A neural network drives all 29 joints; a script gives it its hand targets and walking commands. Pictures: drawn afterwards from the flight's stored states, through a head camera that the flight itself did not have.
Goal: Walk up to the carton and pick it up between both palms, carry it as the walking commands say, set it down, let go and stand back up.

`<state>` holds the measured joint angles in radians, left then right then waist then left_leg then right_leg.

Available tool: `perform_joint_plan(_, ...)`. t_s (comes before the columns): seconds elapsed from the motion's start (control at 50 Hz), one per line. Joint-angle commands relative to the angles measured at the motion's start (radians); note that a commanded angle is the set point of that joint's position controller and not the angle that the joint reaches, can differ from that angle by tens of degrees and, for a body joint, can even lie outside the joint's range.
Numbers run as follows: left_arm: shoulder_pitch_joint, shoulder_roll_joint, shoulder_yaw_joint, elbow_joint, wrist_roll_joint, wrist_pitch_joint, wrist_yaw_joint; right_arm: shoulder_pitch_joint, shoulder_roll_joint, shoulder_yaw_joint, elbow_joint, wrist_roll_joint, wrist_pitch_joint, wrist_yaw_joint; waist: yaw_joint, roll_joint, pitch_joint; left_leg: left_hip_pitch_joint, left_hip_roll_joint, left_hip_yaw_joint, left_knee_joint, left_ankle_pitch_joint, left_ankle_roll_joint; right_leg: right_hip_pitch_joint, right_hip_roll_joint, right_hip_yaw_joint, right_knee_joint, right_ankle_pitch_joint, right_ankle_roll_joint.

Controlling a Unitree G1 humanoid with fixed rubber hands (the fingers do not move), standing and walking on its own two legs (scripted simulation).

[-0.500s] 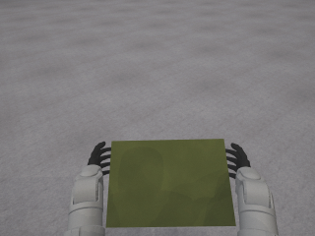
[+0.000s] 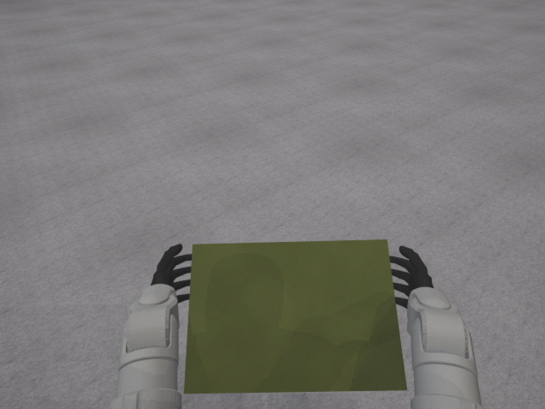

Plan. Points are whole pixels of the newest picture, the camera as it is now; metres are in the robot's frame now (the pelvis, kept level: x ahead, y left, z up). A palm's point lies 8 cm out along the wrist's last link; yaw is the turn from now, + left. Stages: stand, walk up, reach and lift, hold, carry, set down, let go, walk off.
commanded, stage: hold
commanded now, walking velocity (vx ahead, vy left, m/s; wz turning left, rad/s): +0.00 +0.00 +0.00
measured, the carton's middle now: (289, 312) +0.30 +0.00 -0.05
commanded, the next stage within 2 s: carry in 0.12 s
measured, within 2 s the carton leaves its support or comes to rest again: neither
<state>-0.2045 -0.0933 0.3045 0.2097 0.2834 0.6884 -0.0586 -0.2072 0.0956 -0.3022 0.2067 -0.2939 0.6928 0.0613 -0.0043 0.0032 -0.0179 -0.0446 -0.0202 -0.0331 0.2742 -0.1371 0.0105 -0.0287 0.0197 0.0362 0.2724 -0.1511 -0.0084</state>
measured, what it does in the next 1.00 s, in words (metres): walks backwards: left foot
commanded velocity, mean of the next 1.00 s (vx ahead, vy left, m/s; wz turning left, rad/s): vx -0.08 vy -0.06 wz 0.00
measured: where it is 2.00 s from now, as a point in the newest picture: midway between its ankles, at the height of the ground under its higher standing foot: outside the picture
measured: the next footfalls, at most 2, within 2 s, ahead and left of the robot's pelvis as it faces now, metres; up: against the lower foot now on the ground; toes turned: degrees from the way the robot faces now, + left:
left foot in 0.68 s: -0.09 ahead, +0.04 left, +0.00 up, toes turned +1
right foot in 1.56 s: -0.11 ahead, -0.17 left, +0.00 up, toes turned +1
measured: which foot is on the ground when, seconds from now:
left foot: down 0.00-0.38, up 0.40-0.66, down 0.68-1.00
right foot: down 0.00-1.00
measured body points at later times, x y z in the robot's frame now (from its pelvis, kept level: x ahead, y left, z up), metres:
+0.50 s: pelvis -0.05 -0.05 -0.03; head -0.02 -0.05 +0.42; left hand +0.23 +0.14 +0.05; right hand +0.22 -0.24 +0.05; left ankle -0.05 +0.08 -0.70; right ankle +0.00 -0.11 -0.75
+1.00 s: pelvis -0.12 -0.05 -0.02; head -0.18 -0.06 +0.43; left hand +0.11 +0.15 +0.08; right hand +0.12 -0.23 +0.07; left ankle -0.12 +0.04 -0.75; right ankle +0.00 -0.12 -0.75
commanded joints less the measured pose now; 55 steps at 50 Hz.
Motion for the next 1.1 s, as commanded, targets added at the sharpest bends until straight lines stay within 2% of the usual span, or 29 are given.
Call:
perform_joint_plan(0.0, -0.536, -0.816, -0.610, -0.044, -0.284, -0.035, -0.290, -0.548, 0.820, 0.607, -0.050, 0.290, -0.042, 0.289, 0.000, -0.003, -0.233, 0.069, -0.067, -0.018, -0.021, 0.143, -0.004, 0.023, 0.067, 0.017, -0.030, 0.149, 0.008)
perform_joint_plan(0.08, -0.535, -0.816, -0.611, -0.045, -0.285, -0.036, -0.290, -0.547, 0.819, 0.608, -0.051, 0.291, -0.042, 0.289, -0.001, -0.004, -0.234, 0.068, -0.067, -0.018, -0.020, 0.145, -0.004, 0.024, 0.067, 0.017, -0.029, 0.151, 0.007)
perform_joint_plan(0.1, -0.572, -0.825, -0.684, -0.076, -0.343, -0.024, -0.290, -0.504, 0.826, 0.637, -0.088, 0.307, -0.030, 0.290, 0.000, 0.008, -0.249, -0.053, 0.165, -0.044, 0.114, 0.093, -0.008, -0.088, -0.131, -0.001, 0.129, 0.077, 0.008)
perform_joint_plan(0.16, -0.560, -0.871, -0.702, -0.103, -0.375, 0.013, -0.283, -0.533, 0.843, 0.695, -0.127, 0.342, 0.002, 0.283, -0.003, 0.050, -0.279, -0.154, 0.243, -0.116, 0.133, 0.127, 0.024, -0.176, -0.110, 0.015, 0.246, 0.049, -0.004)
perform_joint_plan(0.22, -0.610, -0.923, -0.775, -0.200, -0.453, 0.061, -0.271, -0.591, 0.886, 0.772, -0.243, 0.402, 0.039, 0.263, -0.007, 0.092, -0.330, -0.179, 0.299, -0.165, 0.187, 0.316, 0.065, -0.246, -0.095, 0.015, 0.379, 0.095, -0.009)
perform_joint_plan(0.26, -0.593, -0.940, -0.830, -0.281, -0.495, 0.107, -0.259, -0.572, 0.898, 0.817, -0.345, 0.438, 0.082, 0.237, -0.005, 0.148, -0.383, -0.175, 0.349, -0.204, 0.229, 0.516, 0.109, -0.288, -0.075, 0.004, 0.446, -0.035, -0.007)
perform_joint_plan(0.3, -0.564, -0.932, -0.869, -0.367, -0.522, 0.157, -0.241, -0.546, 0.891, 0.858, -0.436, 0.468, 0.137, 0.212, 0.000, 0.165, -0.416, -0.180, 0.356, -0.199, 0.283, 0.591, 0.116, -0.294, -0.071, 0.000, 0.405, -0.133, -0.021)
perform_joint_plan(0.32, -0.543, -0.926, -0.881, -0.411, -0.536, 0.185, -0.230, -0.523, 0.890, 0.874, -0.477, 0.481, 0.167, 0.197, 0.002, 0.134, -0.423, -0.216, 0.324, -0.159, 0.331, 0.550, 0.093, -0.253, -0.083, 0.009, 0.350, -0.065, -0.037)
perform_joint_plan(0.34, -0.516, -0.917, -0.890, -0.447, -0.544, 0.212, -0.219, -0.506, 0.882, 0.885, -0.522, 0.491, 0.198, 0.186, 0.002, 0.021, -0.421, -0.281, 0.245, -0.071, 0.426, 0.423, 0.046, -0.200, -0.115, 0.051, 0.306, 0.186, -0.065)
perform_joint_plan(0.36, -0.481, -0.906, -0.892, -0.478, -0.548, 0.238, -0.207, -0.493, 0.874, 0.898, -0.573, 0.504, 0.230, 0.176, 0.013, -0.162, -0.422, -0.399, 0.125, 0.040, 0.604, 0.113, -0.012, -0.134, -0.234, 0.178, 0.266, 0.587, -0.143)
perform_joint_plan(0.38, -0.401, -0.912, -0.893, -0.501, -0.539, 0.266, -0.186, -0.465, 0.874, 0.922, -0.615, 0.520, 0.266, 0.166, 0.026, -0.298, -0.400, -0.513, 0.021, 0.121, 0.785, -0.457, -0.033, -0.124, -0.343, 0.258, 0.202, 0.811, -0.236)
perform_joint_plan(0.4, -0.357, -0.900, -0.888, -0.556, -0.539, 0.293, -0.169, -0.445, 0.879, 0.957, -0.659, 0.548, 0.290, 0.155, 0.022, -0.221, -0.414, -0.526, 0.028, 0.090, 0.873, -0.521, -0.030, -0.102, -0.347, 0.257, 0.204, 0.823, -0.260)
perform_joint_plan(0.42, -0.343, -0.898, -0.893, -0.629, -0.541, 0.317, -0.148, -0.433, 0.904, 0.988, -0.706, 0.579, 0.314, 0.146, 0.023, -0.128, -0.415, -0.520, 0.038, 0.076, 0.903, -0.477, -0.031, -0.106, -0.322, 0.215, 0.199, 0.741, -0.254)
perform_joint_plan(0.44, -0.325, -0.895, -0.907, -0.694, -0.545, 0.339, -0.128, -0.405, 0.914, 1.001, -0.737, 0.595, 0.336, 0.137, 0.024, -0.087, -0.412, -0.522, 0.046, 0.074, 0.877, -0.415, -0.026, -0.108, -0.296, 0.188, 0.191, 0.640, -0.238)
perform_joint_plan(0.48, -0.303, -0.880, -0.911, -0.793, -0.550, 0.376, -0.096, -0.353, 0.907, 1.000, -0.796, 0.610, 0.375, 0.111, 0.021, -0.056, -0.420, -0.531, 0.048, 0.079, 0.766, -0.365, -0.025, -0.072, -0.259, 0.158, 0.172, 0.495, -0.194)
perform_joint_plan(0.58, -0.214, -0.813, -0.904, -0.865, -0.560, 0.456, -0.060, -0.269, 0.830, 0.964, -0.885, 0.598, 0.444, 0.057, 0.030, -0.135, -0.442, -0.380, -0.003, 0.107, 0.432, -0.359, -0.006, -0.084, -0.281, 0.200, 0.079, 0.296, -0.185)
perform_joint_plan(0.62, -0.202, -0.791, -0.908, -0.861, -0.563, 0.478, -0.053, -0.233, 0.804, 0.942, -0.874, 0.584, 0.464, 0.046, 0.016, -0.135, -0.450, -0.268, 0.001, 0.127, 0.216, -0.275, 0.003, -0.103, -0.267, 0.183, 0.086, 0.256, -0.157)
perform_joint_plan(0.66, -0.195, -0.770, -0.911, -0.852, -0.563, 0.495, -0.047, -0.215, 0.784, 0.913, -0.850, 0.568, 0.480, 0.042, 0.012, -0.099, -0.445, -0.085, 0.095, 0.071, 0.083, -0.161, 0.007, -0.227, -0.224, 0.153, 0.092, 0.129, -0.081)
perform_joint_plan(0.68, -0.182, -0.769, -0.915, -0.849, -0.564, 0.502, -0.047, -0.217, 0.770, 0.904, -0.844, 0.565, 0.484, 0.043, 0.011, 0.006, -0.415, -0.065, 0.185, -0.026, 0.087, -0.183, 0.028, -0.313, -0.178, 0.106, 0.110, 0.069, -0.036)
perform_joint_plan(0.7, -0.222, -0.772, -0.933, -0.874, -0.572, 0.507, -0.048, -0.204, 0.774, 0.895, -0.829, 0.560, 0.486, 0.043, 0.004, 0.136, -0.364, -0.141, 0.287, -0.153, 0.058, -0.192, 0.072, -0.365, -0.128, 0.034, 0.177, -0.032, -0.008)
perform_joint_plan(0.72, -0.262, -0.774, -0.939, -0.879, -0.573, 0.513, -0.046, -0.217, 0.779, 0.889, -0.817, 0.560, 0.492, 0.043, 0.001, 0.153, -0.303, -0.195, 0.326, -0.181, 0.019, -0.226, 0.094, -0.409, -0.107, 0.005, 0.217, -0.075, 0.001)
perform_joint_plan(0.76, -0.287, -0.771, -0.933, -0.846, -0.577, 0.528, -0.046, -0.244, 0.768, 0.873, -0.798, 0.547, 0.507, 0.037, 0.010, 0.116, -0.237, -0.322, 0.306, -0.136, -0.005, -0.354, 0.097, -0.358, -0.103, -0.018, 0.278, -0.084, 0.010)
perform_joint_plan(0.82, -0.283, -0.748, -0.903, -0.778, -0.577, 0.548, -0.047, -0.249, 0.727, 0.843, -0.759, 0.519, 0.528, 0.023, 0.027, 0.064, -0.196, -0.455, 0.214, -0.030, 0.036, -0.417, 0.058, -0.241, -0.112, -0.031, 0.224, -0.062, 0.016)
perform_joint_plan(0.84, -0.280, -0.742, -0.890, -0.762, -0.573, 0.553, -0.047, -0.251, 0.717, 0.840, -0.752, 0.516, 0.536, 0.021, 0.026, 0.039, -0.189, -0.468, 0.190, -0.014, 0.056, -0.449, 0.048, -0.240, -0.125, -0.011, 0.172, -0.099, 0.013)
perform_joint_plan(0.9, -0.288, -0.743, -0.869, -0.727, -0.562, 0.559, -0.047, -0.285, 0.734, 0.852, -0.750, 0.521, 0.551, 0.022, 0.018, -0.076, -0.166, -0.380, 0.101, 0.037, 0.171, -0.409, 0.025, -0.367, -0.200, 0.121, -0.025, -0.396, -0.002)
perform_joint_plan(0.94, -0.294, -0.759, -0.863, -0.725, -0.565, 0.557, -0.050, -0.307, 0.764, 0.869, -0.764, 0.536, 0.552, 0.025, 0.009, -0.112, -0.197, -0.304, 0.069, 0.078, 0.226, -0.339, 0.021, -0.396, -0.213, 0.128, -0.075, -0.454, -0.004)
perform_joint_plan(1.0, -0.296, -0.786, -0.867, -0.740, -0.564, 0.548, -0.052, -0.313, 0.804, 0.884, -0.770, 0.556, 0.547, 0.032, 0.003, -0.091, -0.255, -0.255, 0.067, 0.081, 0.192, -0.329, 0.030, -0.353, -0.176, 0.060, -0.050, -0.367, 0.023)
perform_joint_plan(1.04, -0.293, -0.796, -0.873, -0.756, -0.560, 0.541, -0.050, -0.315, 0.816, 0.889, -0.774, 0.567, 0.541, 0.039, 0.005, -0.036, -0.265, -0.294, 0.097, 0.032, 0.112, -0.401, 0.042, -0.299, -0.131, 0.006, 0.024, -0.279, 0.041)
perform_joint_plan(1.08, -0.289, -0.801, -0.877, -0.771, -0.554, 0.535, -0.048, -0.319, 0.820, 0.895, -0.779, 0.577, 0.537, 0.046, 0.013, 0.031, -0.266, -0.362, 0.139, -0.023, 0.054, -0.455, 0.049, -0.239, -0.104, -0.023, 0.126, -0.190, 0.034)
